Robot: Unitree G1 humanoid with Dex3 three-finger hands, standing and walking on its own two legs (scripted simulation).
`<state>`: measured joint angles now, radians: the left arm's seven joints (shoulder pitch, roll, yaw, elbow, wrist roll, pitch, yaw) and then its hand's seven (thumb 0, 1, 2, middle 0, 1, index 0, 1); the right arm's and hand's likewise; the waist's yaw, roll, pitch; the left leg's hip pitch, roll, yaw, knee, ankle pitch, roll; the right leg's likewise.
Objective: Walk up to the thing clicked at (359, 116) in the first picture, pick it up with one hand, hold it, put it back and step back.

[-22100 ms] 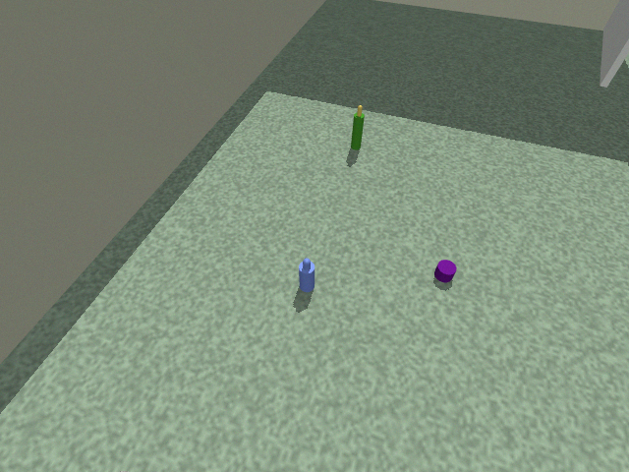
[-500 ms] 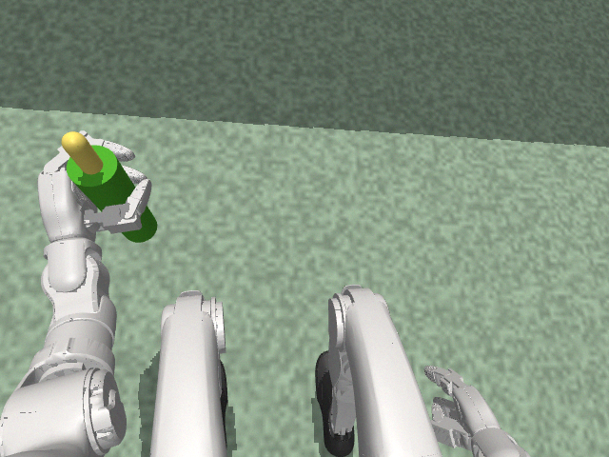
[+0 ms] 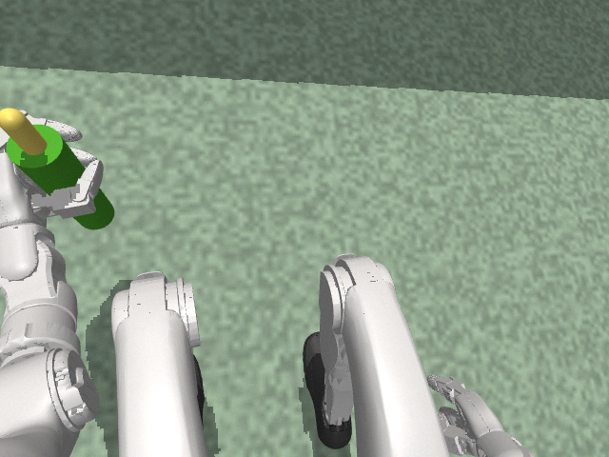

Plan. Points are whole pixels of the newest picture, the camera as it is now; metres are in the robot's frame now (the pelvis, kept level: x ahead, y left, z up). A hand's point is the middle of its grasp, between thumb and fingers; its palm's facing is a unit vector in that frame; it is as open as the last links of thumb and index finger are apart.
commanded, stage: crouch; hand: left
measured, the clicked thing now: (62, 176) +0.45 +0.26 -0.07
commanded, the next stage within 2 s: lower in 0.34 s
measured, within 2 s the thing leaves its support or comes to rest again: neither
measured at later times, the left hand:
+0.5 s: hand (82, 185) +0.45 +0.25 -0.11, palm faces +0.23 -0.97 +0.00, open 7.0 cm
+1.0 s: hand (96, 198) +0.46 +0.25 -0.17, palm faces +0.22 -0.98 -0.01, open 7.0 cm
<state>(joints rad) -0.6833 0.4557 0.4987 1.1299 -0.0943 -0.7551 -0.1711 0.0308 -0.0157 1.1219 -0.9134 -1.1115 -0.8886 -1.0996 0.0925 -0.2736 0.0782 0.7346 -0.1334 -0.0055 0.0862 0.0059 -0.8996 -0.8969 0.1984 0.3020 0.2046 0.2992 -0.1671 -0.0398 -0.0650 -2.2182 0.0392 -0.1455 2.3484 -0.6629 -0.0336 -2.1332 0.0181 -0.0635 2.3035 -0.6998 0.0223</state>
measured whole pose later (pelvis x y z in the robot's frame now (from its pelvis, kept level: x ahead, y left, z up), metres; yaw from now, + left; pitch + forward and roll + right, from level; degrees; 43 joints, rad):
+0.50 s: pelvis +0.00 +0.00 -0.03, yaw -2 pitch +27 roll -8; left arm -0.65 0.50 0.52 1.10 -0.10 -0.78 -0.16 0.03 -0.02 1.12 -0.92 -1.11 -0.89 -1.10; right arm 0.04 -0.29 0.14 0.71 -0.18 0.03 0.11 0.00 -0.90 -0.90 0.20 0.30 0.21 0.30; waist -0.18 -0.07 0.02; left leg -2.28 0.03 -0.20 2.48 -0.68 -0.04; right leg -2.17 0.03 -0.10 2.40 -0.70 0.03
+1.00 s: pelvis +0.00 +0.01 -0.05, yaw -6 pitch +22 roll -12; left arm -0.65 0.64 0.53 1.22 -0.10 -0.89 -0.12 0.03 -0.02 1.13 -0.92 -1.10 -0.90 -1.09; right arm -0.03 -0.33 0.27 0.68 -0.25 0.03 0.13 0.00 -0.91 -0.90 0.20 0.30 0.21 0.30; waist -0.23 -0.15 0.15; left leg -2.28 0.02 -0.27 2.57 -0.70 -0.04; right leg -2.14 0.05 -0.15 2.44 -0.70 0.05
